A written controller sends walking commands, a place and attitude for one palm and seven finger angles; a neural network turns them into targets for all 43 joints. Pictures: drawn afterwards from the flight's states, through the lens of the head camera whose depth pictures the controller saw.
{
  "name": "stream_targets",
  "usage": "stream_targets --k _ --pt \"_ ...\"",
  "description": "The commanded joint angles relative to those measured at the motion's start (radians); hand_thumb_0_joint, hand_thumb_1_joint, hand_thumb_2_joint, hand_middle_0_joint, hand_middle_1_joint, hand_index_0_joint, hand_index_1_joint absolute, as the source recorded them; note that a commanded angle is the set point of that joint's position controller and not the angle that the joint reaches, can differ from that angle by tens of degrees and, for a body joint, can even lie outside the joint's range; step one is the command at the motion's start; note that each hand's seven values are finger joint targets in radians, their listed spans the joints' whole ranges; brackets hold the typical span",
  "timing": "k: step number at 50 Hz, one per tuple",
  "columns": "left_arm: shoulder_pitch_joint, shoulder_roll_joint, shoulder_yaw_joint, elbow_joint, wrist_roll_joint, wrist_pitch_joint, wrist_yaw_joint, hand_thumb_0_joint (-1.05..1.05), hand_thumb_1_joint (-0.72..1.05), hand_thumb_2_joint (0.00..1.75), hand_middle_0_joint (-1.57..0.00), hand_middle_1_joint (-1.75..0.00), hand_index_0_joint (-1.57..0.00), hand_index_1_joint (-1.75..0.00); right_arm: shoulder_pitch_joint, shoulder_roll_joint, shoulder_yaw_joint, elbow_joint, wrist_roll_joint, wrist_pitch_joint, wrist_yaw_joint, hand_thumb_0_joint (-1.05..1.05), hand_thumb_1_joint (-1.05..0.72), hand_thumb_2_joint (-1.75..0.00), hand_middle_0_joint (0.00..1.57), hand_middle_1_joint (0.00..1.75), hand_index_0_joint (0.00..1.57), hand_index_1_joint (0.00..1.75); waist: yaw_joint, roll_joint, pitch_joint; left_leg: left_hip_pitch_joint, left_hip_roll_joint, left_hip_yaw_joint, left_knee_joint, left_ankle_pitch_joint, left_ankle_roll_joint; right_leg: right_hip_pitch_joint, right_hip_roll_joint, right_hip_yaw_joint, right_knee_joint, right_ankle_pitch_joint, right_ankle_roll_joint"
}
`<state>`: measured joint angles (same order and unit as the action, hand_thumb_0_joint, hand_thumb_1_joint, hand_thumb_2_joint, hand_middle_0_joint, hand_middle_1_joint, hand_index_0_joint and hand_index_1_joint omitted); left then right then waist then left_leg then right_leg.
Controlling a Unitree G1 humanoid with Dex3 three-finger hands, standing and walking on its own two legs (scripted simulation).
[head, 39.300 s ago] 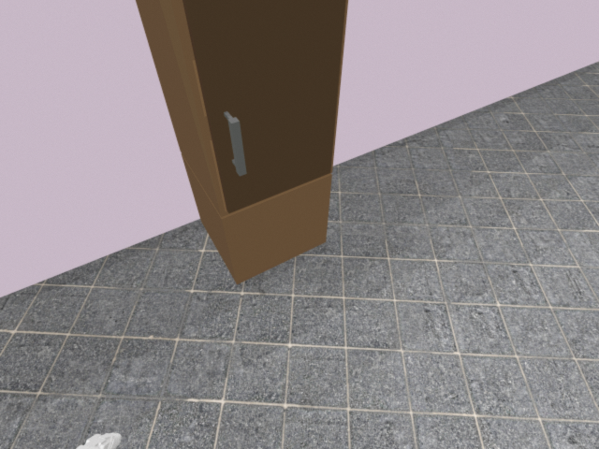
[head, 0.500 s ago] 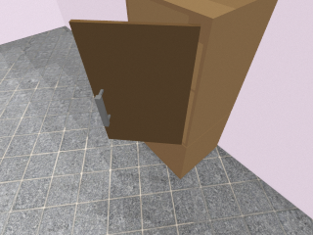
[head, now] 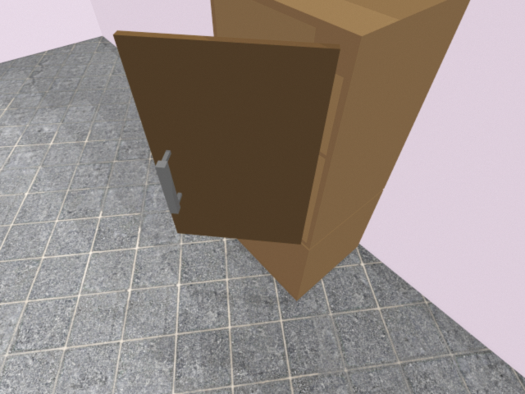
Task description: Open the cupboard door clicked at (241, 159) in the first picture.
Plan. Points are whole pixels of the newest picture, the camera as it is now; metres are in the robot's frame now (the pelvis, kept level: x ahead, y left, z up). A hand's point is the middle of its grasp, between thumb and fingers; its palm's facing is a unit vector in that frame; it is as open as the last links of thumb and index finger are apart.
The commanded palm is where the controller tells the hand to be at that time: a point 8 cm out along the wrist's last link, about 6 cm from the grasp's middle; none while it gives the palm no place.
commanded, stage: look again from close up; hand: left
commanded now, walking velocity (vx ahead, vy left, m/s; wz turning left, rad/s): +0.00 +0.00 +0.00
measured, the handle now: (171, 182) +0.58 +0.25 -0.09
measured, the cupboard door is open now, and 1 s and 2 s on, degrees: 44 44 44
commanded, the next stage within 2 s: raise the hand with hooked fingers in 0.04 s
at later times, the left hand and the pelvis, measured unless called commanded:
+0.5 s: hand (141, 383) +0.15 +0.19 -0.07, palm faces -0.05 -1.00 -0.04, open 8.2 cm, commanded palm +0.12 +0.26 -0.07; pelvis -0.05 -0.01 -0.09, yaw +2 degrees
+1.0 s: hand (113, 365) +0.17 +0.25 -0.07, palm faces -0.04 -1.00 -0.05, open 11.2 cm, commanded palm +0.15 +0.30 -0.07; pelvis -0.06 +0.01 -0.11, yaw +2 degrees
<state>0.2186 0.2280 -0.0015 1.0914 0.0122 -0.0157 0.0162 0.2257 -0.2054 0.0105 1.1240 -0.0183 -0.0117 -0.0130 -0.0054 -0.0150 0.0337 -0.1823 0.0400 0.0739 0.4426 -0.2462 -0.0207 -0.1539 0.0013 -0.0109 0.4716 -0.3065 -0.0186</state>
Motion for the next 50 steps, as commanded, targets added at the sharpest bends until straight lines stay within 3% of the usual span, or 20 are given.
stream_targets --k 1,6,7,8,9,10,11,12,14,15,17,20,21,22,25,27,30,32,40,50 --pt "0.033 0.141 0.027 -0.039 0.001 -0.02 0.013 0.0 0.9 0.9 -0.2 -0.3 -0.2 -0.3 0.01 -0.131 -0.03 -0.037 0.005 -0.025 -0.012 0.0 -0.9 -0.9 0.2 0.3 0.2 0.3 0.007 0.009 -0.02 0.03 0.076 -0.082 -0.06 0.187 0.042 -0.029 -0.108 0.093 -0.083 0.282 -0.025" --pt "0.029 0.143 0.029 -0.038 0.001 -0.02 0.013 0.0 0.9 0.9 -0.2 -0.3 -0.2 -0.3 -0.008 -0.139 -0.03 -0.038 0.006 -0.026 -0.014 0.0 -0.9 -0.9 0.2 0.3 0.2 0.3 0.009 0.01 -0.02 0.042 0.077 -0.087 -0.06 0.215 0.044 -0.027 -0.11 0.089 -0.083 0.305 -0.021" --pt "0.134 0.074 0.019 -0.011 0.008 -0.03 0.061 0.0 0.9 0.9 -0.2 -0.3 -0.2 -0.3 -0.045 -0.111 -0.034 -0.105 0.015 -0.024 -0.01 0.0 -0.9 -0.9 0.2 0.3 0.2 0.3 0.024 0.032 0.013 -0.02 0.084 -0.025 0.16 0.294 0.015 -0.047 -0.17 0.142 -0.082 0.659 0.02" --pt "-0.614 0.385 0.264 -1.486 -0.173 -0.246 0.042 0.0 0.88 0.89 -0.2 -0.32 -0.2 -0.32 0.001 -0.234 -0.066 -0.415 0.061 -0.169 -0.044 0.0 -0.9 -0.9 0.2 0.3 0.2 0.3 -0.065 0.163 -0.473 0.215 -0.04 -0.059 0.02 0.461 0.045 0.047 -0.07 0.023 0.02 0.669 -0.02" --pt "-0.051 0.279 0.23 -1.172 -0.094 -0.209 0.052 0.0 0.85 0.88 -0.2 -0.33 -0.2 -0.33 -0.056 -0.17 -0.055 -0.395 0.037 -0.26 -0.081 0.0 -0.9 -0.9 0.2 0.3 0.2 0.3 0.037 0.294 -0.442 0.316 0.009 -0.064 0.006 0.621 0.063 -0.02 -0.018 -0.015 0.095 0.441 -0.029" --pt "0.186 0.04 0.095 -1.057 -0.152 -0.103 0.053 0.0 0.83 0.87 -0.21 -0.34 -0.21 -0.34 -0.071 -0.13 -0.053 -0.399 0.056 -0.288 -0.072 0.0 -0.9 -0.9 0.2 0.3 0.2 0.3 -0.001 0.277 -0.309 0.226 0.01 -0.07 0.028 0.607 0.04 -0.123 -0.014 -0.076 0.086 0.237 -0.012" --pt "0.102 -0.03 0.096 -0.994 -0.17 -0.111 0.034 0.0 0.81 0.86 -0.21 -0.36 -0.21 -0.36 -0.026 -0.137 -0.069 -0.375 0.056 -0.29 -0.062 0.0 -0.9 -0.9 0.2 0.3 0.2 0.3 -0.056 0.107 -0.148 0.123 0.014 -0.084 0.074 0.525 0.037 -0.213 -0.015 -0.086 0.055 0.225 0.007" --pt "0.05 0.006 0.139 -0.964 -0.181 -0.165 0.005 0.0 0.78 0.85 -0.21 -0.37 -0.21 -0.37 -0.034 -0.168 -0.093 -0.421 0.039 -0.291 -0.058 0.0 -0.9 -0.9 0.2 0.3 0.2 0.3 -0.06 -0.008 -0.034 -0.014 -0.006 -0.09 0.126 0.364 0.034 -0.289 -0.008 -0.099 0.059 0.239 0.016" --pt "0.227 -0.037 0.174 -0.775 -0.214 -0.305 -0.093 0.0 0.74 0.83 -0.21 -0.4 -0.21 -0.4 -0.055 -0.169 -0.106 -0.465 0.018 -0.289 -0.049 0.0 -0.9 -0.9 0.2 0.3 0.2 0.3 -0.019 -0.214 -0.042 -0.24 -0.032 -0.08 0.234 0.168 0.029 -0.406 -0.001 -0.111 0.168 0.186 0.021" --pt "0.309 -0.035 0.198 -0.708 -0.223 -0.377 -0.157 0.0 0.71 0.82 -0.21 -0.42 -0.21 -0.42 -0.071 -0.161 -0.111 -0.498 0.027 -0.295 -0.035 0.0 -0.9 -0.9 0.2 0.3 0.2 0.3 0.026 -0.197 -0.057 -0.315 -0.046 -0.07 0.288 0.146 0.022 -0.422 -0.007 -0.095 0.236 0.196 0.012" --pt "0.289 0.003 0.232 -0.76 -0.255 -0.542 -0.288 0.0 0.67 0.8 -0.22 -0.45 -0.22 -0.45 -0.101 -0.163 -0.12 -0.557 0.021 -0.305 -0.015 0.0 -0.9 -0.9 0.2 0.3 0.2 0.3 0.062 -0.169 -0.196 -0.435 -0.059 -0.054 0.408 0.1 0.013 -0.47 -0.007 -0.062 0.375 0.178 0.002" --pt "0.174 0.117 0.283 -0.803 -0.281 -0.717 -0.477 0.0 0.6 0.77 -0.22 -0.5 -0.22 -0.5 -0.11 -0.169 -0.125 -0.621 0.03 -0.325 0.01 0.0 -0.9 -0.9 0.2 0.3 0.2 0.3 0.059 -0.005 -0.293 -0.575 -0.062 -0.059 0.578 0.038 0.013 -0.579 -0.017 0.023 0.516 0.103 -0.016" --pt "0.136 0.15 0.309 -0.846 -0.314 -0.721 -0.52 0.0 0.57 0.76 -0.22 -0.51 -0.22 -0.51 -0.117 -0.173 -0.125 -0.662 0.038 -0.324 0.016 0.0 -0.9 -0.9 0.2 0.3 0.2 0.3 0.06 0.028 -0.345 -0.624 -0.065 -0.045 0.595 -0.059 0.014 -0.603 -0.021 0.047 0.513 -0.072 -0.016" --pt "0.12 0.159 0.331 -0.868 -0.348 -0.703 -0.543 0.0 0.55 0.75 -0.22 -0.53 -0.22 -0.53 -0.137 -0.176 -0.124 -0.702 0.05 -0.322 0.006 0.0 -0.9 -0.9 0.2 0.3 0.2 0.3 0.063 -0.007 -0.351 -0.662 -0.063 -0.04 0.634 -0.112 0.024 -0.629 -0.021 0.08 0.503 -0.172 -0.011" --pt "-0.014 0.179 0.339 -1.071 -0.414 -0.636 -0.544 0.0 0.48 0.72 -0.23 -0.57 -0.23 -0.57 -0.112 -0.176 -0.111 -0.756 0.055 -0.309 -0.03 0.0 -0.9 -0.9 0.2 0.3 0.2 0.3 0.038 -0.002 -0.425 -0.69 -0.048 -0.05 0.704 -0.129 0.043 -0.642 -0.008 0.119 0.503 -0.229 0.003" --pt "-0.063 0.191 0.327 -1.181 -0.407 -0.598 -0.514 0.0 0.43 0.7 -0.23 -0.6 -0.23 -0.6 -0.095 -0.171 -0.1 -0.764 0.06 -0.301 -0.045 0.0 -0.9 -0.9 0.2 0.3 0.2 0.3 0.02 0.068 -0.403 -0.692 -0.036 -0.062 0.698 -0.192 0.049 -0.684 -0.003 0.116 0.478 -0.337 0.001" --pt "-0.125 0.211 0.293 -1.265 -0.366 -0.555 -0.475 0.0 0.36 0.67 -0.24 -0.64 -0.24 -0.64 -0.056 -0.17 -0.083 -0.734 0.051 -0.297 -0.071 0.0 -0.9 -0.9 0.2 0.3 0.2 0.3 -0.022 0.068 -0.396 -0.689 -0.021 -0.083 0.726 -0.136 0.063 -0.709 0.014 0.098 0.504 -0.237 0.0" --pt "-0.114 0.214 0.295 -1.244 -0.346 -0.52 -0.47 0.0 0.32 0.65 -0.24 -0.68 -0.24 -0.68 -0.047 -0.171 -0.081 -0.707 0.053 -0.294 -0.08 0.0 -0.9 -0.9 0.2 0.3 0.2 0.3 -0.031 0.089 -0.399 -0.68 -0.017 -0.093 0.725 -0.117 0.062 -0.722 0.015 0.08 0.51 -0.191 0.001" --pt "0.008 0.231 0.391 -1.089 -0.384 -0.395 -0.491 0.0 0.13 0.57 -0.25 -0.8 -0.25 -0.8 -0.07 -0.16 -0.077 -0.689 0.052 -0.28 -0.07 0.0 -0.9 -0.9 0.2 0.3 0.2 0.3 0.026 0.054 -0.458 -0.675 -0.024 -0.113 0.673 -0.054 0.053 -0.667 0.019 0.013 0.539 -0.118 -0.002" --pt "-0.049 0.254 0.4 -1.073 -0.387 -0.468 -0.482 0.0 -0.1 0.47 -0.27 -0.94 -0.27 -0.94 -0.028 -0.183 -0.082 -0.698 0.052 -0.284 -0.056 0.0 -0.9 -0.9 0.2 0.3 0.2 0.3 0.008 0.043 -0.423 -0.67 -0.025 -0.12 0.637 -0.135 0.052 -0.752 0.025 -0.02 0.558 -0.202 -0.006"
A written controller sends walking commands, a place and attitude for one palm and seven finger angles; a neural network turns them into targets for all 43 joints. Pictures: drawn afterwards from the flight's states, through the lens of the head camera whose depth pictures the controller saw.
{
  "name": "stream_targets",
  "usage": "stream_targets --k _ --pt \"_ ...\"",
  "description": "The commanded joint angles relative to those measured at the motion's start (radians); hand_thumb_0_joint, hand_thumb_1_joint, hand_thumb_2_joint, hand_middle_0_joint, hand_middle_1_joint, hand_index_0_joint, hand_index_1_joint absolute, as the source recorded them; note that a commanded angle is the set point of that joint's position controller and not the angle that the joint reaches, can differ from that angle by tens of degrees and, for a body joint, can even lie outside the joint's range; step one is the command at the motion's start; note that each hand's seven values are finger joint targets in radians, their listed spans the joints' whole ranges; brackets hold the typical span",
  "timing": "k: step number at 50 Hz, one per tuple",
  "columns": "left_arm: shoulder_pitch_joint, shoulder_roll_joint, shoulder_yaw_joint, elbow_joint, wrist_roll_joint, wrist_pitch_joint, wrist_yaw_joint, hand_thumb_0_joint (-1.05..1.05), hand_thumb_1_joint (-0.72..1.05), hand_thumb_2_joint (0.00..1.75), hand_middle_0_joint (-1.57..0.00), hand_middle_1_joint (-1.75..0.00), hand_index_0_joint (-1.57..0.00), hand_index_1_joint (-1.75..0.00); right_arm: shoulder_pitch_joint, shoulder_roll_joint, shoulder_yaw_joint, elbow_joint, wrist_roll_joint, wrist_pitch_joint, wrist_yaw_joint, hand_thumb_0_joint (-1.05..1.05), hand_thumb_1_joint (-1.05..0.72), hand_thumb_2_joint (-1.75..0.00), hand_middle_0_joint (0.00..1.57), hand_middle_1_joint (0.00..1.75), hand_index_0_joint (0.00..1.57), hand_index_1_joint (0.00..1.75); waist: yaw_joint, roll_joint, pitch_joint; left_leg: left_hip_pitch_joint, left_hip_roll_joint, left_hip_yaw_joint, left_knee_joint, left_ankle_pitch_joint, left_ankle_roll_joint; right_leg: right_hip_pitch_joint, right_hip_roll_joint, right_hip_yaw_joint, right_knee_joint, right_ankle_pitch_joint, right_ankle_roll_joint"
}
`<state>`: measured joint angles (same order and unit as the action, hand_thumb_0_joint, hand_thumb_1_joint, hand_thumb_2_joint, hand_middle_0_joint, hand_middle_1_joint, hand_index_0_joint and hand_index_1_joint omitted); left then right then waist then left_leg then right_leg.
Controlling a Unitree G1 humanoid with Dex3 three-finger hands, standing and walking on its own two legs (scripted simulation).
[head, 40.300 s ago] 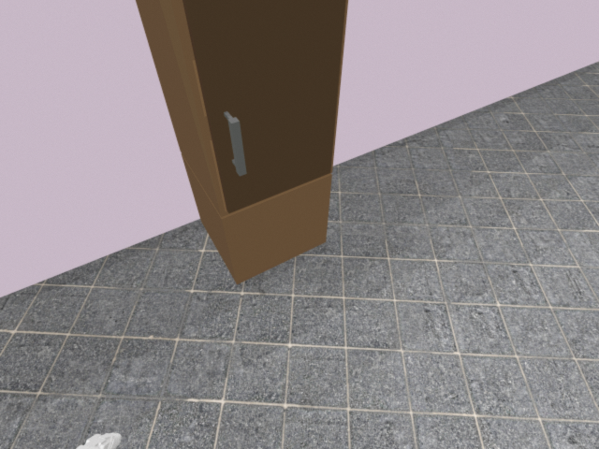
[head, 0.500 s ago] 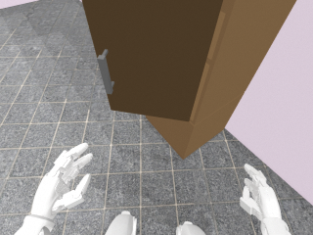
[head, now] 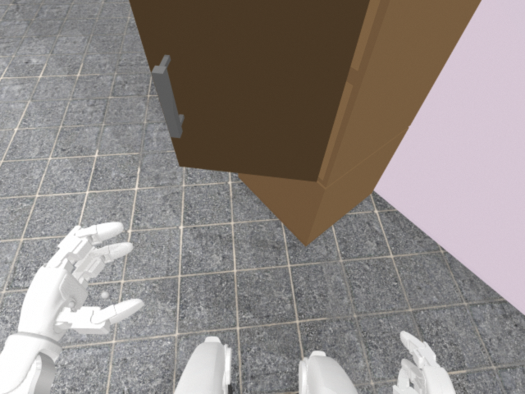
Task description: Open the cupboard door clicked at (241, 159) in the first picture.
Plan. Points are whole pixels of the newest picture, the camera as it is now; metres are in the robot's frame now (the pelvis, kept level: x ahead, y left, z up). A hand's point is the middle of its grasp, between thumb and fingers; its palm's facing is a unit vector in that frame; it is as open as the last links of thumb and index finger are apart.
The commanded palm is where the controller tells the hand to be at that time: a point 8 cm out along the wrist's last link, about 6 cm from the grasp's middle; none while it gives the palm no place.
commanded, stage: raise the hand with hooked fingers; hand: left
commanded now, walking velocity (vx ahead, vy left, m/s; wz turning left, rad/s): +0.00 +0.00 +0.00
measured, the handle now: (171, 98) +0.65 +0.22 +0.02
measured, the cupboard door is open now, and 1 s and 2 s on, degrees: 44 44 44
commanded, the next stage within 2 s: move the hooked fingers beside the handle in 1.24 s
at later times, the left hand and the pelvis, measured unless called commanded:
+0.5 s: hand (75, 279) +0.26 +0.27 +0.03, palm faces -0.07 -1.00 -0.05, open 13.7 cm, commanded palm +0.25 +0.32 +0.04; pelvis +0.00 +0.01 +0.00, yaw +0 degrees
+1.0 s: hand (77, 261) +0.29 +0.28 +0.03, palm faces -0.09 -0.99 -0.05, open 13.9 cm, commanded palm +0.27 +0.33 +0.04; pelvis +0.01 +0.01 -0.01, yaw -1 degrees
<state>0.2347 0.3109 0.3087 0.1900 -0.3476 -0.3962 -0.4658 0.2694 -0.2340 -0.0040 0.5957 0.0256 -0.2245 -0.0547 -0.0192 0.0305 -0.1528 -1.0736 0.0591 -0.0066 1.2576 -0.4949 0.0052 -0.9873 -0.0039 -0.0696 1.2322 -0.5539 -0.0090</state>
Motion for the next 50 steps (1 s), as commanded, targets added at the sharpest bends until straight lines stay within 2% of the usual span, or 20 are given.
stream_targets --k 1,12,14,15,16,17,18,20,27,34,35,36,37,40,42,45,47,48,50 --pt "-0.074 0.174 0.086 -0.189 -0.024 -0.095 -0.004 0.0 -0.13 0.46 -0.27 -0.96 -0.27 -0.96 -0.065 -0.16 -0.067 -0.172 0.01 -0.072 -0.014 0.0 -0.9 -0.9 0.2 0.3 0.2 0.3 0.023 0.023 -0.249 0.241 -0.044 -0.042 -0.189 0.112 0.025 0.073 0.029 0.032 -0.196 0.052 -0.017" --pt "-0.145 0.226 0.121 -0.184 -0.023 -0.068 -0.028 0.0 -0.38 0.35 -0.29 -1.12 -0.29 -1.12 -0.042 -0.186 -0.058 -0.191 0.009 -0.053 -0.012 0.0 -0.9 -0.9 0.2 0.3 0.2 0.3 0.015 0.098 -0.265 0.314 -0.04 -0.07 -0.215 0.125 0.013 0.034 0.037 -0.002 -0.17 0.104 -0.023" --pt "-0.147 0.229 0.126 -0.17 -0.025 -0.058 -0.036 0.0 -0.43 0.33 -0.29 -1.15 -0.29 -1.15 -0.04 -0.188 -0.057 -0.194 0.01 -0.051 -0.012 0.0 -0.9 -0.9 0.2 0.3 0.2 0.3 0.015 0.102 -0.264 0.315 -0.041 -0.07 -0.214 0.127 0.012 0.035 0.037 -0.003 -0.172 0.108 -0.023" --pt "-0.163 0.237 0.133 -0.141 -0.029 -0.049 -0.046 0.0 -0.45 0.32 -0.3 -1.17 -0.3 -1.17 -0.034 -0.188 -0.055 -0.194 0.007 -0.048 -0.013 0.0 -0.9 -0.9 0.2 0.3 0.2 0.3 0.007 0.078 -0.247 0.304 -0.04 -0.072 -0.205 0.144 0.013 0.03 0.045 -0.005 -0.168 0.121 -0.026" --pt "-0.169 0.238 0.137 -0.142 -0.031 -0.046 -0.054 0.0 -0.48 0.31 -0.3 -1.18 -0.3 -1.18 -0.037 -0.19 -0.054 -0.197 0.008 -0.046 -0.011 0.0 -0.9 -0.9 0.2 0.3 0.2 0.3 0.014 0.09 -0.258 0.309 -0.04 -0.07 -0.204 0.15 0.011 0.035 0.042 -0.005 -0.168 0.123 -0.025" --pt "-0.182 0.247 0.136 -0.143 -0.03 -0.044 -0.061 0.0 -0.5 0.3 -0.3 -1.2 -0.3 -1.2 -0.036 -0.194 -0.053 -0.2 0.009 -0.045 -0.011 0.0 -0.9 -0.9 0.2 0.3 0.2 0.3 0.009 0.089 -0.265 0.311 -0.04 -0.071 -0.203 0.14 0.011 0.029 0.041 -0.004 -0.169 0.116 -0.024" --pt "-0.192 0.245 0.135 -0.146 -0.032 -0.043 -0.066 0.0 -0.5 0.3 -0.3 -1.2 -0.3 -1.2 -0.038 -0.193 -0.053 -0.201 0.009 -0.046 -0.011 0.0 -0.9 -0.9 0.2 0.3 0.2 0.3 0.01 0.106 -0.264 0.315 -0.041 -0.07 -0.203 0.133 0.012 0.024 0.041 -0.002 -0.172 0.111 -0.024" --pt "-0.212 0.266 0.154 -0.123 -0.039 -0.036 -0.078 0.0 -0.5 0.3 -0.3 -1.2 -0.3 -1.2 -0.031 -0.196 -0.05 -0.199 0.008 -0.047 -0.013 0.0 -0.9 -0.9 0.2 0.3 0.2 0.3 0.01 0.091 -0.267 0.308 -0.041 -0.071 -0.191 0.159 0.012 0.03 0.047 -0.004 -0.163 0.128 -0.028" --pt "-0.263 0.312 0.194 -0.104 -0.053 -0.028 -0.113 0.0 -0.5 0.3 -0.3 -1.2 -0.3 -1.2 -0.028 -0.206 -0.049 -0.195 0.008 -0.047 -0.011 0.0 -0.9 -0.9 0.2 0.3 0.2 0.3 0.015 0.106 -0.314 0.33 -0.037 -0.072 -0.174 0.218 0.009 0.022 0.044 -0.004 -0.151 0.16 -0.026" --pt "-0.313 0.348 0.224 -0.023 -0.067 -0.012 -0.148 0.0 -0.5 0.3 -0.3 -1.2 -0.3 -1.2 -0.016 -0.216 -0.05 -0.189 0.014 -0.039 -0.016 0.0 -0.9 -0.9 0.2 0.3 0.2 0.3 0.008 0.071 -0.305 0.283 -0.037 -0.061 -0.157 0.193 0.017 0.019 0.044 0.005 -0.155 0.143 -0.023" --pt "-0.332 0.364 0.234 -0.021 -0.071 -0.015 -0.153 0.0 -0.5 0.3 -0.3 -1.2 -0.3 -1.2 -0.014 -0.217 -0.049 -0.191 0.012 -0.041 -0.017 0.0 -0.9 -0.9 0.2 0.3 0.2 0.3 0.013 0.075 -0.313 0.283 -0.037 -0.065 -0.153 0.206 0.017 0.02 0.048 0.004 -0.147 0.148 -0.029" --pt "-0.336 0.375 0.244 -0.028 -0.072 -0.017 -0.157 0.0 -0.5 0.3 -0.3 -1.2 -0.3 -1.2 -0.013 -0.217 -0.05 -0.189 0.013 -0.041 -0.016 0.0 -0.9 -0.9 0.2 0.3 0.2 0.3 0.018 0.108 -0.338 0.303 -0.037 -0.059 -0.153 0.212 0.015 0.02 0.044 0.009 -0.15 0.151 -0.027" --pt "-0.335 0.384 0.25 -0.014 -0.073 -0.014 -0.161 0.0 -0.5 0.3 -0.3 -1.2 -0.3 -1.2 -0.013 -0.218 -0.049 -0.19 0.013 -0.039 -0.015 0.0 -0.9 -0.9 0.2 0.3 0.2 0.3 0.019 0.109 -0.333 0.3 -0.037 -0.061 -0.158 0.213 0.015 0.022 0.043 0.008 -0.151 0.151 -0.027" --pt "-0.296 0.35 0.232 0.009 -0.085 -0.006 -0.172 0.0 -0.5 0.3 -0.3 -1.2 -0.3 -1.2 -0.007 -0.216 -0.051 -0.2 0.014 -0.04 -0.013 0.0 -0.9 -0.9 0.2 0.3 0.2 0.3 0.017 0.059 -0.327 0.273 -0.038 -0.054 -0.145 0.215 0.023 0.032 0.048 0.013 -0.156 0.157 -0.026" --pt "-0.298 0.367 0.243 -0.013 -0.084 -0.006 -0.17 0.0 -0.5 0.3 -0.3 -1.2 -0.3 -1.2 -0.01 -0.216 -0.053 -0.201 0.017 -0.039 -0.01 0.0 -0.9 -0.9 0.2 0.3 0.2 0.3 0.023 0.093 -0.341 0.283 -0.039 -0.05 -0.149 0.218 0.021 0.04 0.041 0.018 -0.157 0.162 -0.024" --pt "-0.292 0.381 0.26 -0.033 -0.086 -0.018 -0.155 0.0 -0.5 0.3 -0.3 -1.2 -0.3 -1.2 -0.004 -0.215 -0.056 -0.2 0.014 -0.041 -0.009 0.0 -0.9 -0.9 0.2 0.3 0.2 0.3 0.02 0.071 -0.343 0.275 -0.038 -0.049 -0.138 0.237 0.023 0.044 0.046 0.018 -0.151 0.176 -0.024" --pt "-0.296 0.376 0.259 -0.04 -0.084 -0.023 -0.148 0.0 -0.5 0.3 -0.3 -1.2 -0.3 -1.2 -0.004 -0.214 -0.055 -0.198 0.015 -0.036 -0.008 0.0 -0.9 -0.9 0.2 0.3 0.2 0.3 0.018 0.09 -0.344 0.282 -0.037 -0.047 -0.143 0.228 0.021 0.039 0.043 0.018 -0.152 0.169 -0.021" --pt "-0.299 0.369 0.252 -0.027 -0.083 -0.021 -0.146 0.0 -0.5 0.3 -0.3 -1.2 -0.3 -1.2 -0.006 -0.213 -0.052 -0.199 0.015 -0.034 -0.008 0.0 -0.9 -0.9 0.2 0.3 0.2 0.3 0.017 0.093 -0.324 0.268 -0.038 -0.045 -0.145 0.207 0.02 0.034 0.043 0.018 -0.155 0.153 -0.021" --pt "-0.306 0.368 0.251 -0.026 -0.086 -0.027 -0.144 0.0 -0.5 0.3 -0.3 -1.2 -0.3 -1.2 -0.002 -0.214 -0.053 -0.2 0.016 -0.033 -0.011 0.0 -0.9 -0.9 0.2 0.3 0.2 0.3 0.01 0.064 -0.318 0.258 -0.038 -0.046 -0.138 0.202 0.023 0.035 0.048 0.021 -0.154 0.15 -0.023"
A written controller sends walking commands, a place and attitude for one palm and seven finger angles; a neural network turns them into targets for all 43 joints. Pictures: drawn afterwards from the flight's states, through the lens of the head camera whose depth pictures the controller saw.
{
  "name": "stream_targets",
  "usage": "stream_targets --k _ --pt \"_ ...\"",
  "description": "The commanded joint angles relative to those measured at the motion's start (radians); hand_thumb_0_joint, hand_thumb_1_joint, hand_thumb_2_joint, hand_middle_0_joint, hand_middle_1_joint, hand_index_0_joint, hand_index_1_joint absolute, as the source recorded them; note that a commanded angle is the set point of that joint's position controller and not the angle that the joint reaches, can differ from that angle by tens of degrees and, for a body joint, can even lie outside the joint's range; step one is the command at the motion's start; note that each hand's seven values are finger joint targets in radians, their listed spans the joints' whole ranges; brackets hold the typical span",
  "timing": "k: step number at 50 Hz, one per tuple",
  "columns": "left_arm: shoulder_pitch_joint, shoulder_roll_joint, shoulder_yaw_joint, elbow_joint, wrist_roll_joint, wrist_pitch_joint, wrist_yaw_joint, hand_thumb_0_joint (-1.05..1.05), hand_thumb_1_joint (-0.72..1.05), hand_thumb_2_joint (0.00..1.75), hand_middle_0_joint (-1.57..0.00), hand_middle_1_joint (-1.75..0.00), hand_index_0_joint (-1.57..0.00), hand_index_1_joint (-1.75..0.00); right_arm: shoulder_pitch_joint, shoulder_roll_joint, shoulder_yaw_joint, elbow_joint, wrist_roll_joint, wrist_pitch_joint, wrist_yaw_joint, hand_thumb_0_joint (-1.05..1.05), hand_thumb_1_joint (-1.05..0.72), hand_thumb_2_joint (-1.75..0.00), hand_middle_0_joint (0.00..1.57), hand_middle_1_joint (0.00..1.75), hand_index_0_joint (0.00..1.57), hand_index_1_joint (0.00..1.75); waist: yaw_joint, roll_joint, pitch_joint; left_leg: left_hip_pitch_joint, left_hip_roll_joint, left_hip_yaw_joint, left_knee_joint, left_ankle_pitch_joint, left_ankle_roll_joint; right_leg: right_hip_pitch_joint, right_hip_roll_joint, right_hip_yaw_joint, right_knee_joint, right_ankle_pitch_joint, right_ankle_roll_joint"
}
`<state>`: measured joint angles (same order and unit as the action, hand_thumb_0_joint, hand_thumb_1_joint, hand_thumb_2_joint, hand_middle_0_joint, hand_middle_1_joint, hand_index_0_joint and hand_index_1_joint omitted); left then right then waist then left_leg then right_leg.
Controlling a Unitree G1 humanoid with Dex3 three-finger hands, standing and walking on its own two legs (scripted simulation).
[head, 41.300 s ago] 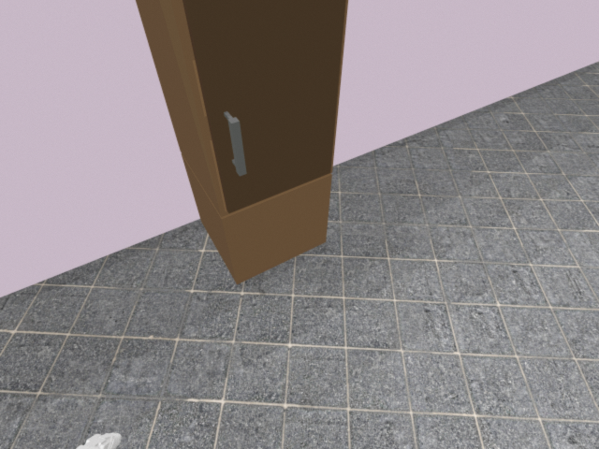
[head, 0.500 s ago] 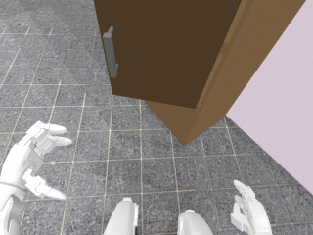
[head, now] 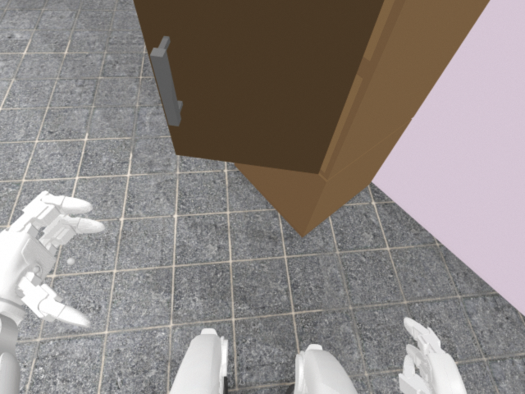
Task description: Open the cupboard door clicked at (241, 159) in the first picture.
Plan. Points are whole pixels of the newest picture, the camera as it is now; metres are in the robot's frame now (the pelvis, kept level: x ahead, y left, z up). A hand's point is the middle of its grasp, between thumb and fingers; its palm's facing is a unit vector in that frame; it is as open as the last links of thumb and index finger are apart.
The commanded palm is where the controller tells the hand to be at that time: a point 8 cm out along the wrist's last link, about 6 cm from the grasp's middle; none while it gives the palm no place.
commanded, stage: raise the hand with hooked fingers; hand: left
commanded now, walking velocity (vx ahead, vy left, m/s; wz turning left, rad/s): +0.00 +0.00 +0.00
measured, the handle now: (170, 84) +0.64 +0.22 +0.03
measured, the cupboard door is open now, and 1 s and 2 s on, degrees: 44 44 44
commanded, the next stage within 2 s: move the hooked fingers beside the handle in 0.24 s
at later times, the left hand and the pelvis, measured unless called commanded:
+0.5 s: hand (72, 249) +0.29 +0.28 +0.04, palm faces -0.06 -1.00 -0.04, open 13.9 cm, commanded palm +0.30 +0.32 +0.05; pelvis +0.00 +0.00 -0.01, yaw +0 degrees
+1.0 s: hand (104, 180) +0.40 +0.27 +0.04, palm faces -0.08 -1.00 -0.03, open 14.0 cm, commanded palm +0.39 +0.31 +0.04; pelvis +0.00 +0.00 -0.01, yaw -1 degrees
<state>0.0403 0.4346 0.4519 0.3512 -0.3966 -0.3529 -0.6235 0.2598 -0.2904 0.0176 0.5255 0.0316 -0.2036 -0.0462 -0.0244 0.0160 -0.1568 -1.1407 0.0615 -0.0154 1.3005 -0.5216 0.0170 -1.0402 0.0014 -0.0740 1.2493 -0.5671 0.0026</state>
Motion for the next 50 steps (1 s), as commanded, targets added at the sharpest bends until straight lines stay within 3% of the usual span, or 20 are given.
stream_targets --k 1,2,10,14,17,20,22,24,26,29,33,35,38,43,45,48,50 --pt "-0.109 0.251 0.109 -0.176 -0.03 -0.067 0.012 0.0 -0.5 0.3 -0.3 -1.2 -0.3 -1.2 0.009 -0.159 -0.073 -0.129 0.01 -0.05 -0.019 0.0 -0.9 -0.9 0.2 0.3 0.2 0.3 0.02 0.105 -0.317 0.333 -0.039 -0.035 -0.187 0.228 0.009 0.084 0.04 0.027 -0.173 0.163 -0.035" --pt "-0.123 0.244 0.097 -0.193 -0.026 -0.066 0.011 0.0 -0.5 0.3 -0.3 -1.2 -0.3 -1.2 0.005 -0.159 -0.073 -0.13 0.01 -0.048 -0.019 0.0 -0.9 -0.9 0.2 0.3 0.2 0.3 0.015 0.121 -0.32 0.343 -0.04 -0.038 -0.192 0.221 0.008 0.077 0.038 0.023 -0.172 0.159 -0.033" --pt "-0.124 0.246 0.104 -0.172 -0.04 -0.065 0.001 0.0 -0.5 0.3 -0.3 -1.2 -0.3 -1.2 0.006 -0.155 -0.069 -0.133 0.009 -0.045 -0.024 0.0 -0.9 -0.9 0.2 0.3 0.2 0.3 0.01 0.068 -0.319 0.307 -0.042 -0.03 -0.162 0.234 0.015 0.104 0.043 0.036 -0.174 0.179 -0.034" --pt "-0.122 0.24 0.094 -0.191 -0.031 -0.067 0.0 0.0 -0.5 0.3 -0.3 -1.2 -0.3 -1.2 0.0 -0.155 -0.071 -0.133 0.01 -0.043 -0.022 0.0 -0.9 -0.9 0.2 0.3 0.2 0.3 0.018 0.113 -0.335 0.338 -0.041 -0.031 -0.171 0.249 0.01 0.095 0.037 0.03 -0.169 0.193 -0.032" --pt "-0.112 0.246 0.102 -0.178 -0.033 -0.057 -0.001 0.0 -0.5 0.3 -0.3 -1.2 -0.3 -1.2 0.0 -0.155 -0.069 -0.136 0.009 -0.039 -0.02 0.0 -0.9 -0.9 0.2 0.3 0.2 0.3 0.019 0.104 -0.332 0.342 -0.04 -0.034 -0.175 0.263 0.009 0.098 0.04 0.025 -0.166 0.205 -0.033" --pt "-0.27 0.258 0.092 -0.137 -0.029 -0.062 0.001 0.0 -0.5 0.3 -0.3 -1.2 -0.3 -1.2 0.006 -0.16 -0.063 -0.111 0.008 -0.036 -0.032 0.0 -0.9 -0.9 0.2 0.3 0.2 0.3 -0.012 0.09 -0.293 0.3 -0.039 -0.037 -0.151 0.209 0.013 0.053 0.043 0.032 -0.163 0.159 -0.034" --pt "-0.315 0.273 0.101 -0.076 -0.017 -0.062 -0.003 0.0 -0.5 0.3 -0.3 -1.2 -0.3 -1.2 0.01 -0.164 -0.062 -0.1 0.009 -0.031 -0.038 0.0 -0.9 -0.9 0.2 0.3 0.2 0.3 -0.012 0.077 -0.304 0.289 -0.039 -0.034 -0.15 0.189 0.012 0.057 0.038 0.037 -0.165 0.141 -0.032" --pt "-0.398 0.259 0.057 -0.076 0.0 -0.063 -0.011 0.0 -0.5 0.3 -0.3 -1.2 -0.3 -1.2 0.009 -0.168 -0.062 -0.095 0.011 -0.032 -0.041 0.0 -0.9 -0.9 0.2 0.3 0.2 0.3 -0.019 0.126 -0.32 0.326 -0.038 -0.039 -0.159 0.175 0.011 0.025 0.036 0.033 -0.163 0.129 -0.036" --pt "-0.461 0.286 0.057 -0.062 0.013 -0.058 -0.015 0.0 -0.5 0.3 -0.3 -1.2 -0.3 -1.2 0.02 -0.175 -0.062 -0.087 0.011 -0.031 -0.044 0.0 -0.9 -0.9 0.2 0.3 0.2 0.3 -0.017 0.137 -0.361 0.373 -0.032 -0.05 -0.166 0.203 0.007 0.015 0.037 0.027 -0.156 0.148 -0.04" --pt "-0.454 0.279 0.049 -0.043 0.028 -0.037 -0.001 0.0 -0.5 0.3 -0.3 -1.2 -0.3 -1.2 0.027 -0.172 -0.066 -0.087 0.009 -0.021 -0.037 0.0 -0.9 -0.9 0.2 0.3 0.2 0.3 -0.005 0.148 -0.392 0.416 -0.031 -0.057 -0.179 0.255 0.003 0.02 0.031 0.02 -0.16 0.179 -0.04" --pt "-0.53 0.327 0.093 0.076 0.052 -0.021 0.034 0.0 -0.5 0.3 -0.3 -1.2 -0.3 -1.2 0.035 -0.172 -0.059 -0.075 0.007 0.008 -0.031 0.0 -0.9 -0.9 0.2 0.3 0.2 0.3 -0.01 0.091 -0.356 0.33 -0.032 -0.04 -0.17 0.218 0.009 0.044 0.031 0.027 -0.163 0.166 -0.034" --pt "-0.534 0.368 0.134 0.095 0.052 -0.032 0.045 0.0 -0.5 0.3 -0.3 -1.2 -0.3 -1.2 0.044 -0.172 -0.059 -0.082 0.005 0.017 -0.028 0.0 -0.9 -0.9 0.2 0.3 0.2 0.3 0.006 0.085 -0.384 0.324 -0.033 -0.033 -0.164 0.249 0.009 0.083 0.036 0.033 -0.157 0.191 -0.039" --pt "-0.615 0.344 0.092 0.151 0.079 -0.047 0.048 0.0 -0.5 0.3 -0.3 -1.2 -0.3 -1.2 0.059 -0.172 -0.059 -0.068 0.004 0.035 -0.021 0.0 -0.9 -0.9 0.2 0.3 0.2 0.3 -0.019 0.105 -0.377 0.332 -0.03 -0.031 -0.163 0.25 0.01 0.053 0.037 0.033 -0.158 0.198 -0.035" --pt "-0.743 0.381 0.095 0.261 0.097 -0.076 0.028 0.0 -0.5 0.3 -0.3 -1.2 -0.3 -1.2 0.089 -0.184 -0.061 -0.038 0.002 0.055 -0.02 0.0 -0.9 -0.9 0.2 0.3 0.2 0.3 -0.042 0.091 -0.378 0.313 -0.026 -0.032 -0.146 0.234 0.013 0.031 0.039 0.039 -0.155 0.189 -0.034" --pt "-0.805 0.387 0.09 0.272 0.097 -0.09 0.017 0.0 -0.5 0.3 -0.3 -1.2 -0.3 -1.2 0.103 -0.185 -0.062 -0.029 0.001 0.059 -0.021 0.0 -0.9 -0.9 0.2 0.3 0.2 0.3 -0.047 0.118 -0.408 0.335 -0.026 -0.033 -0.132 0.274 0.015 0.017 0.042 0.038 -0.141 0.218 -0.039" --pt "-0.816 0.426 0.116 0.31 0.113 -0.094 0.013 0.0 -0.5 0.3 -0.3 -1.2 -0.3 -1.2 0.12 -0.191 -0.066 -0.018 -0.002 0.078 -0.016 0.0 -0.9 -0.9 0.2 0.3 0.2 0.3 -0.033 0.143 -0.452 0.38 -0.022 -0.041 -0.135 0.327 0.008 0.016 0.04 0.036 -0.135 0.25 -0.039" --pt "-0.888 0.431 0.111 0.328 0.113 -0.1 0.015 0.0 -0.5 0.3 -0.3 -1.2 -0.3 -1.2 0.127 -0.189 -0.063 -0.008 -0.004 0.086 -0.016 0.0 -0.9 -0.9 0.2 0.3 0.2 0.3 -0.048 0.137 -0.448 0.37 -0.022 -0.042 -0.119 0.337 0.013 -0.002 0.044 0.036 -0.126 0.259 -0.04"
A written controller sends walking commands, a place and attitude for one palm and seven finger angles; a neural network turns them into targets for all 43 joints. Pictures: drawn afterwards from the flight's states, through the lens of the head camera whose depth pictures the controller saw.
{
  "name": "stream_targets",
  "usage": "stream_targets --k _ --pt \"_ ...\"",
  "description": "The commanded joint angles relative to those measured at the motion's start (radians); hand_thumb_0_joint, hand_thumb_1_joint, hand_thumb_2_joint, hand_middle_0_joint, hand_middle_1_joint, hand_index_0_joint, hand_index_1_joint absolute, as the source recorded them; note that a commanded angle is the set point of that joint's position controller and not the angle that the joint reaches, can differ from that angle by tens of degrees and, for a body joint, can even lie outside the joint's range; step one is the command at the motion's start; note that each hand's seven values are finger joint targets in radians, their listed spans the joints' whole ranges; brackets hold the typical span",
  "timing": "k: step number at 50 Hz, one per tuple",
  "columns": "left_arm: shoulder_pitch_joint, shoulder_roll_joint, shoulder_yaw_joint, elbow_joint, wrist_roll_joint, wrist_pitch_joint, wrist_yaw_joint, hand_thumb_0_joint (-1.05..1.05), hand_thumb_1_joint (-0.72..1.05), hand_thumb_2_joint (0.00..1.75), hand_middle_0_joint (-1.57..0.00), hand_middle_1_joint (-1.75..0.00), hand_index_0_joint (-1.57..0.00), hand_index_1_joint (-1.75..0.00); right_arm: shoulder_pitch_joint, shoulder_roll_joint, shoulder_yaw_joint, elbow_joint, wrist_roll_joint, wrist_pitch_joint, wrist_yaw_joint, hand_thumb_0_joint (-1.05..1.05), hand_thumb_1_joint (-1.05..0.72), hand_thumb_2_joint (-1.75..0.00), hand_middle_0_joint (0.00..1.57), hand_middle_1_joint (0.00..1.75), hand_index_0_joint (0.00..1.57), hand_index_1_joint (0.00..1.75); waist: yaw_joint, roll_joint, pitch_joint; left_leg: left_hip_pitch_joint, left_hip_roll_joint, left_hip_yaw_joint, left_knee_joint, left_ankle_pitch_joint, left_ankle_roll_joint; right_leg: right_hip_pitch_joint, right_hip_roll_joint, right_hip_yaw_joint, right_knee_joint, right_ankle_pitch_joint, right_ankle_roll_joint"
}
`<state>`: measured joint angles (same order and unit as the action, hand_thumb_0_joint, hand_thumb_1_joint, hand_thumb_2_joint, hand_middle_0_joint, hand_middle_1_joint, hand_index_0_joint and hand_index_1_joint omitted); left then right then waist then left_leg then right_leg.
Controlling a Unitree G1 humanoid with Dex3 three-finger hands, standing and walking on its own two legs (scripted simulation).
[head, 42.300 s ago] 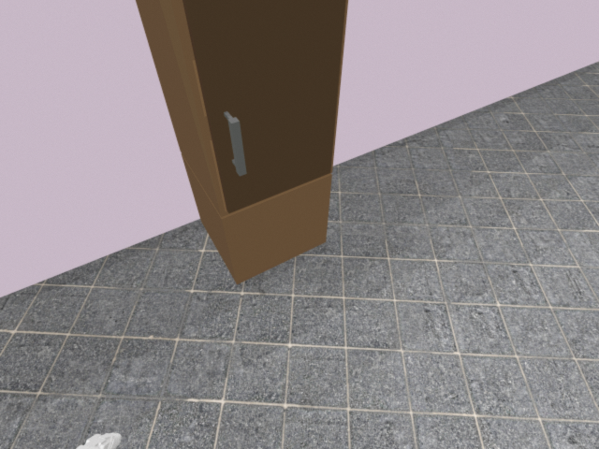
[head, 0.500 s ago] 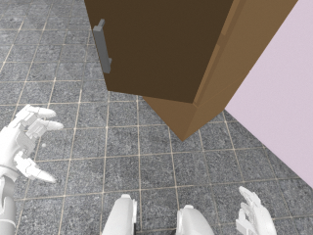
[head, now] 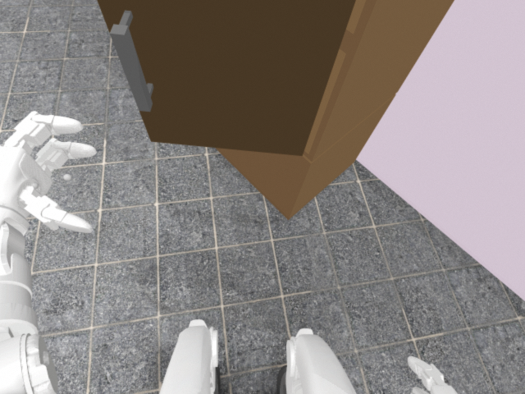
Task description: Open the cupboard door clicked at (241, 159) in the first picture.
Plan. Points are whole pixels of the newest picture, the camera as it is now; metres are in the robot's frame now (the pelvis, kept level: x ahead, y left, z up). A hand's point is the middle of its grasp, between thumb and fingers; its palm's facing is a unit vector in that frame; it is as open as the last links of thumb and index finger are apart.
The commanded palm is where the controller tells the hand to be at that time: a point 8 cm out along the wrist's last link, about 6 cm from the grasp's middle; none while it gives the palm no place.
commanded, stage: move the hooked fingers beside the handle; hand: left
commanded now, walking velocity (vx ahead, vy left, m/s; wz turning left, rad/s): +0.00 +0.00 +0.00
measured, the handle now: (137, 65) +0.63 +0.23 +0.04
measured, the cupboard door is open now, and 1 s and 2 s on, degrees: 44 44 44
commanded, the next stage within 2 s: slide the fingers in behind the handle in 1.74 s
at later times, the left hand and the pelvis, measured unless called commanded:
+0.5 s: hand (87, 121) +0.50 +0.28 +0.05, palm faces -0.04 -1.00 -0.03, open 13.9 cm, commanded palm +0.50 +0.32 +0.04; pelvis -0.01 +0.00 -0.03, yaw -2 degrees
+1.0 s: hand (95, 84) +0.58 +0.29 +0.04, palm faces -0.04 -1.00 -0.03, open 14.0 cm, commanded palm +0.59 +0.30 +0.04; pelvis -0.01 +0.01 -0.05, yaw -4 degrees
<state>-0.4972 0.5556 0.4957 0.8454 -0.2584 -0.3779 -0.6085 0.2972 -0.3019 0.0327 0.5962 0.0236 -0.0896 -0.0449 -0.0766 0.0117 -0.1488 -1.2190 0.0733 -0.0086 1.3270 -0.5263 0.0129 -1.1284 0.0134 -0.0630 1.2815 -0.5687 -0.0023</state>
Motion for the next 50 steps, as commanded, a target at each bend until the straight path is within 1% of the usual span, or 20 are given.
stream_targets --k 1,2,5,7,8,12,13,14,17,19,21,23,27,38,40,42,45,47,49,50 --pt "-0.353 0.339 0.089 -0.131 -0.016 -0.072 0.002 0.0 -0.5 0.3 -0.3 -1.2 -0.3 -1.2 0.098 -0.183 -0.079 -0.073 0.003 -0.019 -0.017 0.0 -0.9 -0.9 0.2 0.3 0.2 0.3 0.008 0.119 -0.46 0.44 -0.03 -0.051 -0.146 0.338 0.015 0.094 0.031 0.024 -0.158 0.26 -0.033" --pt "-0.37 0.342 0.085 -0.128 -0.007 -0.076 0.005 0.0 -0.5 0.3 -0.3 -1.2 -0.3 -1.2 0.1 -0.182 -0.078 -0.073 0.002 -0.014 -0.015 0.0 -0.9 -0.9 0.2 0.3 0.2 0.3 0.01 0.15 -0.47 0.448 -0.031 -0.052 -0.144 0.348 0.015 0.089 0.03 0.025 -0.155 0.265 -0.034" --pt "-0.409 0.367 0.102 -0.097 0.0 -0.083 0.012 0.0 -0.5 0.3 -0.3 -1.2 -0.3 -1.2 0.11 -0.182 -0.076 -0.072 0.0 0.001 -0.011 0.0 -0.9 -0.9 0.2 0.3 0.2 0.3 0.007 0.14 -0.48 0.438 -0.033 -0.051 -0.134 0.362 0.018 0.093 0.035 0.025 -0.148 0.278 -0.036" --pt "-0.471 0.367 0.081 -0.031 0.023 -0.079 0.015 0.0 -0.5 0.3 -0.3 -1.2 -0.3 -1.2 0.115 -0.185 -0.074 -0.058 0.0 0.015 -0.012 0.0 -0.9 -0.9 0.2 0.3 0.2 0.3 -0.018 0.127 -0.445 0.408 -0.027 -0.05 -0.128 0.314 0.02 0.058 0.034 0.025 -0.152 0.245 -0.029" --pt "-0.516 0.374 0.074 -0.018 0.033 -0.082 0.018 0.0 -0.5 0.3 -0.3 -1.2 -0.3 -1.2 0.117 -0.185 -0.071 -0.055 -0.001 0.019 -0.012 0.0 -0.9 -0.9 0.2 0.3 0.2 0.3 -0.022 0.146 -0.439 0.399 -0.028 -0.05 -0.122 0.304 0.022 0.049 0.034 0.028 -0.149 0.234 -0.03" --pt "-0.608 0.4 0.062 0.032 0.062 -0.088 0.03 0.0 -0.5 0.3 -0.3 -1.2 -0.3 -1.2 0.134 -0.195 -0.068 -0.047 -0.006 0.038 -0.015 0.0 -0.9 -0.9 0.2 0.3 0.2 0.3 -0.039 0.176 -0.479 0.432 -0.024 -0.069 -0.107 0.32 0.019 -0.009 0.036 0.019 -0.131 0.222 -0.033" --pt "-0.627 0.392 0.05 0.058 0.066 -0.081 0.031 0.0 -0.5 0.3 -0.3 -1.2 -0.3 -1.2 0.137 -0.194 -0.065 -0.045 -0.006 0.042 -0.014 0.0 -0.9 -0.9 0.2 0.3 0.2 0.3 -0.054 0.157 -0.472 0.412 -0.024 -0.065 -0.096 0.311 0.024 -0.013 0.036 0.022 -0.134 0.223 -0.029" --pt "-0.652 0.425 0.065 0.087 0.073 -0.075 0.035 0.0 -0.5 0.3 -0.3 -1.2 -0.3 -1.2 0.138 -0.197 -0.061 -0.041 -0.006 0.048 -0.015 0.0 -0.9 -0.9 0.2 0.3 0.2 0.3 -0.059 0.141 -0.45 0.379 -0.024 -0.064 -0.092 0.289 0.026 -0.012 0.037 0.024 -0.136 0.211 -0.028" --pt "-0.716 0.515 0.106 0.105 0.092 -0.068 0.04 0.0 -0.5 0.3 -0.3 -1.2 -0.3 -1.2 0.144 -0.205 -0.05 -0.045 -0.009 0.058 -0.019 0.0 -0.9 -0.9 0.2 0.3 0.2 0.3 -0.059 0.175 -0.507 0.36 -0.024 -0.064 -0.066 0.309 0.029 -0.003 0.039 0.029 -0.114 0.227 -0.028" --pt "-0.731 0.527 0.1 0.14 0.104 -0.051 0.042 0.0 -0.5 0.3 -0.3 -1.2 -0.3 -1.2 0.147 -0.204 -0.042 -0.05 -0.009 0.066 -0.016 0.0 -0.9 -0.9 0.2 0.3 0.2 0.3 -0.069 0.163 -0.496 0.328 -0.022 -0.062 -0.057 0.301 0.032 -0.002 0.041 0.03 -0.113 0.226 -0.024" --pt "-0.762 0.562 0.116 0.144 0.109 -0.047 0.041 0.0 -0.5 0.3 -0.3 -1.2 -0.3 -1.2 0.155 -0.207 -0.038 -0.054 -0.009 0.074 -0.018 0.0 -0.9 -0.9 0.2 0.3 0.2 0.3 -0.073 0.169 -0.533 0.321 -0.02 -0.061 -0.04 0.328 0.035 0.004 0.045 0.03 -0.098 0.253 -0.023" --pt "-0.803 0.579 0.11 0.132 0.123 -0.038 0.04 0.0 -0.5 0.3 -0.3 -1.2 -0.3 -1.2 0.163 -0.207 -0.035 -0.051 -0.011 0.08 -0.014 0.0 -0.9 -0.9 0.2 0.3 0.2 0.3 -0.08 0.224 -0.561 0.343 -0.017 -0.063 -0.028 0.352 0.034 -0.016 0.043 0.031 -0.093 0.265 -0.022" --pt "-0.822 0.644 0.142 0.173 0.135 -0.012 0.03 0.0 -0.5 0.3 -0.3 -1.2 -0.3 -1.2 0.179 -0.214 -0.026 -0.053 -0.01 0.098 -0.013 0.0 -0.9 -0.9 0.2 0.3 0.2 0.3 -0.085 0.221 -0.569 0.331 -0.011 -0.072 -0.016 0.372 0.033 -0.021 0.05 0.023 -0.083 0.28 -0.021" --pt "-1.053 0.672 0.058 0.21 0.201 0.04 0.053 0.0 -0.5 0.3 -0.3 -1.2 -0.3 -1.2 0.227 -0.223 0.004 -0.03 -0.028 0.12 -0.024 0.0 -0.9 -0.9 0.2 0.3 0.2 0.3 -0.169 0.307 -0.555 0.352 0.002 -0.109 0.014 0.35 0.034 -0.167 0.052 -0.005 -0.065 0.227 -0.022" --pt "-1.07 0.688 0.062 0.221 0.211 0.047 0.058 0.0 -0.5 0.3 -0.3 -1.2 -0.3 -1.2 0.241 -0.223 0.009 -0.034 -0.033 0.122 -0.025 0.0 -0.9 -0.9 0.2 0.3 0.2 0.3 -0.173 0.333 -0.565 0.376 0.004 -0.123 0.014 0.372 0.03 -0.194 0.053 -0.013 -0.056 0.231 -0.026" --pt "-1.089 0.721 0.067 0.234 0.225 0.062 0.062 0.0 -0.5 0.3 -0.3 -1.2 -0.3 -1.2 0.248 -0.229 0.017 -0.036 -0.037 0.13 -0.028 0.0 -0.9 -0.9 0.2 0.3 0.2 0.3 -0.183 0.315 -0.568 0.35 0.006 -0.122 0.023 0.362 0.034 -0.183 0.053 -0.015 -0.054 0.231 -0.022" --pt "-1.128 0.754 0.069 0.222 0.247 0.073 0.069 0.0 -0.5 0.3 -0.3 -1.2 -0.3 -1.2 0.26 -0.225 0.027 -0.043 -0.044 0.137 -0.029 0.0 -0.9 -0.9 0.2 0.3 0.2 0.3 -0.189 0.372 -0.573 0.373 0.01 -0.129 0.03 0.394 0.031 -0.207 0.055 -0.022 -0.041 0.243 -0.026" --pt "-1.14 0.781 0.075 0.235 0.257 0.082 0.074 0.0 -0.5 0.3 -0.3 -1.2 -0.3 -1.2 0.265 -0.229 0.033 -0.046 -0.047 0.143 -0.029 0.0 -0.9 -0.9 0.2 0.3 0.2 0.3 -0.196 0.369 -0.577 0.357 0.011 -0.13 0.037 0.394 0.03 -0.203 0.057 -0.024 -0.042 0.246 -0.023" --pt "-1.115 0.804 0.088 0.236 0.265 0.092 0.075 0.0 -0.5 0.3 -0.3 -1.2 -0.3 -1.2 0.272 -0.229 0.037 -0.056 -0.049 0.151 -0.029 0.0 -0.9 -0.9 0.2 0.3 0.2 0.3 -0.19 0.358 -0.577 0.341 0.01 -0.128 0.037 0.392 0.032 -0.186 0.058 -0.028 -0.037 0.248 -0.022" --pt "-1.098 0.797 0.089 0.234 0.264 0.092 0.071 0.0 -0.5 0.3 -0.3 -1.2 -0.3 -1.2 0.277 -0.225 0.036 -0.058 -0.051 0.152 -0.026 0.0 -0.9 -0.9 0.2 0.3 0.2 0.3 -0.186 0.384 -0.588 0.371 0.013 -0.135 0.035 0.425 0.029 -0.203 0.06 -0.032 -0.031 0.259 -0.025"
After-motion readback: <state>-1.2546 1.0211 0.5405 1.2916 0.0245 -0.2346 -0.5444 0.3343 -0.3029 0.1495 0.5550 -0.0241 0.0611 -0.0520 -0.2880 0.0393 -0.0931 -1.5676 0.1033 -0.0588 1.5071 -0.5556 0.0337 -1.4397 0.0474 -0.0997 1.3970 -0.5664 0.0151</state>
